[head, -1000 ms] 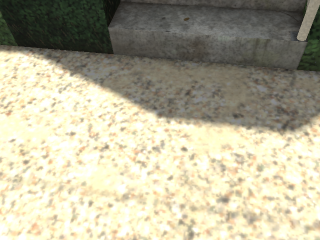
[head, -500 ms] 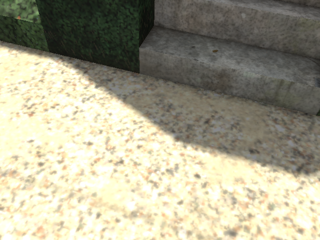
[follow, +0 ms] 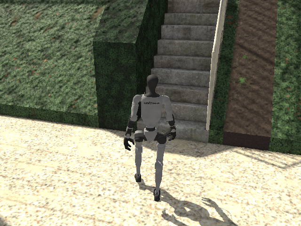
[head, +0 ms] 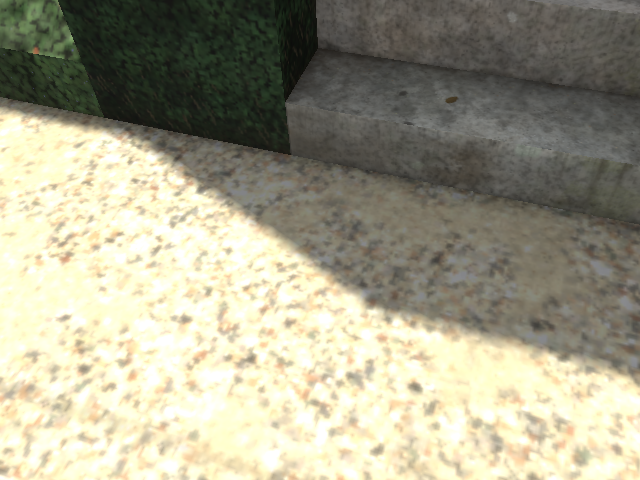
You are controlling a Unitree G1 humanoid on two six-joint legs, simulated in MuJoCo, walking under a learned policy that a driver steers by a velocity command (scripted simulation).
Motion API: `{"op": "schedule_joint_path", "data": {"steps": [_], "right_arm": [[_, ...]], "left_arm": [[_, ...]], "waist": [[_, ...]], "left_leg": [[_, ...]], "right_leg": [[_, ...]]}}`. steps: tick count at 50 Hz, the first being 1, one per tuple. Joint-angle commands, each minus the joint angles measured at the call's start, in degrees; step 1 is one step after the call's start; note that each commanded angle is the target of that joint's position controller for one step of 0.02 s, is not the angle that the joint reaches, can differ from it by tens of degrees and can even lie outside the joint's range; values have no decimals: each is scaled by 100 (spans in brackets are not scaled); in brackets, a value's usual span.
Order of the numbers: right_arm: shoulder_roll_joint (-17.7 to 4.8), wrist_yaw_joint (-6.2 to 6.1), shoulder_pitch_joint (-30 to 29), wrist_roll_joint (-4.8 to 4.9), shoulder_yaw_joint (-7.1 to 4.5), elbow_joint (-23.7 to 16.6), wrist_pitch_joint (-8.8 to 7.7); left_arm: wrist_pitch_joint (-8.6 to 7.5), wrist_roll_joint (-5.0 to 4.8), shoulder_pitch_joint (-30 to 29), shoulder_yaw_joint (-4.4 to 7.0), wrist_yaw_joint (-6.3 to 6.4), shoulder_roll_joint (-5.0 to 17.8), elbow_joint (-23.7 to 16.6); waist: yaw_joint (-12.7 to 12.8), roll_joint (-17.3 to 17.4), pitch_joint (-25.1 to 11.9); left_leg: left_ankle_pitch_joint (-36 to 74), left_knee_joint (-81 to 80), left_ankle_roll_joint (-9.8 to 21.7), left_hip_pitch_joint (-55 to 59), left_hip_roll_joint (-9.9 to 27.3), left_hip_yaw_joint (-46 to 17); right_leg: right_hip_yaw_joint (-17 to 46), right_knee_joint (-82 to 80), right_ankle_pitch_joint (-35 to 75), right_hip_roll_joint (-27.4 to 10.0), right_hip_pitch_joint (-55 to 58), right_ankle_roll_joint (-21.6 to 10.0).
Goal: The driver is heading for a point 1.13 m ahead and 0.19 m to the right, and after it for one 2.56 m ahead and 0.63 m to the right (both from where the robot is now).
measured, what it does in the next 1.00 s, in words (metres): walks ahead: left foot, then right foot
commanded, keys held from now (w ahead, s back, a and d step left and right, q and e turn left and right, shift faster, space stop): w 1.00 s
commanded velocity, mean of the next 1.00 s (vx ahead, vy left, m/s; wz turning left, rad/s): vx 0.49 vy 0.00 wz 0.00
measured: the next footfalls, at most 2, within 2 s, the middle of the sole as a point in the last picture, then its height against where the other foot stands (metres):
left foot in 0.18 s outside the picture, level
right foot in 0.74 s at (401, 434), level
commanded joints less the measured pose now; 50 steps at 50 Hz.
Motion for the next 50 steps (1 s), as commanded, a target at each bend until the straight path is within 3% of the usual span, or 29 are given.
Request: {"op": "schedule_joint_path", "data": {"steps": [1, 3, 5, 7, 8, 9, 10, 11, 12, 13, 15, 17, 20, 26, 31, 34, 35, 36, 37, 38, 39, 40, 41, 42, 43, 44, 47, 50], "right_arm": [[-66, 13, -1084, 53, 77, -607, -93], [-113, -8, -1261, 73, 83, -666, -103], [-202, -62, -1107, 73, 53, -632, -125], [-412, -164, -204, 74, -49, -331, -169], [-542, -226, 716, 60, -125, -20, -221], [-869, -303, 1618, -66, -237, 196, -263], [-1455, -333, 2030, -210, -387, 225, -261], [-1172, -256, 1815, 81, -364, 242, -202], [-916, -248, 1106, 169, -293, 206, -199], [-562, -219, 700, 171, -211, 151, -244], [-252, -237, 561, 170, -118, 290, -328], [-216, -239, 789, 171, -98, 453, -425], [-383, -232, 1111, 194, -131, 649, -480], [-377, -252, 1765, 196, -78, 906, -460], [-418, -345, 2236, 110, -63, 1141, -413], [-521, -407, 2064, 74, -90, 1190, -389], [-578, -413, 1977, 68, -105, 1197, -381], [-596, -401, 1873, 91, -107, 1196, -361], [-497, -385, 1814, 142, -64, 1088, -374], [84, -313, 2383, 384, 55, 928, -381], [-353, -316, 2277, 238, -86, 1022, -381], [-439, -310, 1746, 186, -139, 855, -374], [-345, -281, 1410, 159, -114, 768, -404], [-226, -264, 1300, 128, -117, 769, -367], [-140, -234, 1353, 30, -103, 775, -286], [-20, -192, 1442, -3, -86, 824, -211], [22, -131, 1090, -5, -89, 680, -96], [-49, -108, 239, 18, -83, 381, -73]], "left_arm": [[-81, 5, 321, 136, 59, 787, -58], [-79, 21, 371, 139, 94, 864, 48], [-76, 30, 246, 139, 125, 923, 113], [-48, 67, 77, 164, 156, 1040, 155], [-15, 55, 1, 172, 153, 1081, 163], [-16, 20, 21, 130, 135, 980, 69], [-7, -161, 731, -19, 61, 230, -69], [11, -41, 522, 146, 84, 834, 41], [1, -5, -126, 200, 76, 928, -181], [-38, 12, -434, 178, 44, 857, -246], [83, 139, -377, 164, -9, 661, -176], [205, 175, -312, 138, -84, 470, -127], [287, 175, -966, 156, -125, 506, -335], [258, 93, -2391, 92, -134, 434, -748], [216, 91, -3118, 80, -111, 493, -998], [143, 87, -2853, 129, -78, 576, -971], [112, 90, -2363, 179, -36, 655, -814], [62, 115, -1441, 252, 16, 758, -497], [5, 237, -383, 371, 86, 1076, -204], [8, 359, 266, 550, 114, 1739, -133], [91, 129, -56, 518, 43, 1524, -123], [106, 23, -742, 452, 28, 1278, -195], [70, 14, -1142, 361, 5, 902, -251], [30, 26, -1292, 303, 9, 703, -216], [-8, 12, -1313, 248, 28, 531, -122], [-52, 21, -1212, 225, 37, 479, -41], [-162, -6, -803, 269, 44, 697, 190], [-156, -6, -506, 248, 37, 697, 304]], "waist": [[123, -772, 635], [107, -794, 658], [-71, -794, 554], [-493, -856, 18], [-884, -753, -471], [-1195, -491, -1067], [-817, 839, -1923], [-895, 290, -1944], [-579, 135, -789], [-459, -67, -280], [-81, -28, 109], [30, -4, 100], [1, -1, 351], [-370, -2, 518], [-570, 39, 597], [-312, 96, 468], [-96, 145, 207], [304, 25, -262], [689, -180, -901], [561, -1409, -1787], [457, -1043, -1801], [162, -761, -793], [50, -458, -271], [-118, -440, 18], [-285, -538, 132], [-353, -586, 104], [-413, -554, 214], [-254, -558, 439]], "left_leg": [[379, -930, 5, -85, -228, 342], [362, -1393, 147, 227, -323, 370], [127, -1672, 364, 709, -476, 387], [-305, -1843, 600, 1761, -785, 405], [-138, -2219, 750, 2888, -854, 404], [-654, -2242, 986, 4359, -42, -421], [-1209, -2436, 1793, 6110, 1876, -3322], [-1604, -3310, 1945, 5745, 1949, -4533], [-1807, -3496, 1677, 4770, 1644, -3400], [-1316, -3758, 1511, 3906, 1397, -2708], [-497, -4044, 1151, 2891, 875, -1752], [83, -4184, 1137, 2655, 718, -1340], [181, -4461, 1149, 2691, 596, -978], [1076, -4430, 950, 3294, 421, -570], [1861, -4086, 1007, 4345, 713, -581], [3273, -3462, 904, 4642, 822, -463], [4062, -2896, 824, 4599, 779, -391], [4255, -1874, 719, 4364, 594, -217], [2973, -474, 618, 3304, 376, -86], [-310, 1888, 304, 1226, -583, 322], [-2387, 2638, 383, 511, -841, -451], [-1884, 2665, 426, 155, -454, -582], [-1453, 2323, 419, 237, -231, -557], [-1248, 1973, 400, 457, -61, -518], [-1132, 1689, 332, 745, 39, -493], [-1058, 1583, 277, 933, 44, -439], [-685, 1213, 139, 629, 132, -267], [-49, 439, 6, 115, 224, -109]], "right_leg": [[535, -223, 3205, -1322, -337, -474], [533, -181, 3516, -1474, -137, -494], [464, 163, 4472, -1599, 103, -464], [372, 1300, 5885, -1606, 311, -344], [238, 2382, 5762, -1469, 38, -263], [135, 3843, 4152, -1279, -1023, -218], [-136, 6238, -132, -315, -3140, 37], [507, 6900, -1385, -60, -3761, -61], [577, 6778, -752, -475, -4089, -113], [522, 6411, -340, -676, -3913, -122], [478, 5840, -127, -944, -3312, -31], [359, 5624, -23, -977, -3120, 70], [194, 5100, 536, -1137, -3709, 217], [-118, 3357, 1638, -1026, -4051, 352], [-214, 2580, 1392, -812, -4185, 169], [-310, 2192, 719, -547, -3530, -93], [-385, 2073, 512, -344, -2850, -203], [-467, 1711, 695, -177, -1746, -350], [233, 1691, 538, -833, -154, -611], [2996, 1381, -105, -2648, 1628, -1373], [4173, 677, -48, -2812, 1435, -1506], [3163, 589, -208, -2583, 581, -1311], [2500, 345, 125, -2351, -214, -1145], [1985, 170, 444, -2067, -739, -924], [1588, 33, 748, -1837, -1144, -762], [1349, -33, 1021, -1737, -1292, -725], [940, -218, 1592, -1608, -1316, -773], [688, -375, 1810, -1465, -1147, -725]]}}
Velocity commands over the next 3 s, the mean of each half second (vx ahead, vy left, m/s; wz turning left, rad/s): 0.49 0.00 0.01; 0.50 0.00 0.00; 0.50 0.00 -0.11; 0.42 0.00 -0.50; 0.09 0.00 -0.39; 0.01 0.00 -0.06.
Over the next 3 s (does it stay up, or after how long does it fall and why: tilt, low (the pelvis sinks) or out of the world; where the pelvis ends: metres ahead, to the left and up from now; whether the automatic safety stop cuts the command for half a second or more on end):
stays up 1.05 0.02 0.00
